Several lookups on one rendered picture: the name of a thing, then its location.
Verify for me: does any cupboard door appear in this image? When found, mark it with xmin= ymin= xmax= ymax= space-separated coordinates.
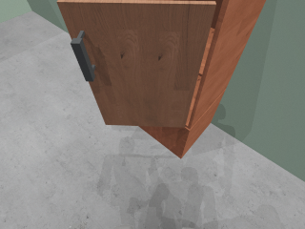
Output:
xmin=56 ymin=0 xmax=216 ymax=128

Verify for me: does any handle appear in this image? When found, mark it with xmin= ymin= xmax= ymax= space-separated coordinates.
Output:
xmin=71 ymin=31 xmax=96 ymax=82

